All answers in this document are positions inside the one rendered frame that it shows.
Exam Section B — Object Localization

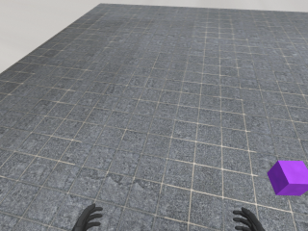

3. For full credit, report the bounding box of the right robot hand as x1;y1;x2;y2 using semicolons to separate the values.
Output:
232;207;266;231

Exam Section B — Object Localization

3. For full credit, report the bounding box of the left robot hand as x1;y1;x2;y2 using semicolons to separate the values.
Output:
71;203;103;231

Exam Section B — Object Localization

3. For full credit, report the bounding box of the carton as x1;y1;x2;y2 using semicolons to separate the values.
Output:
267;160;308;196

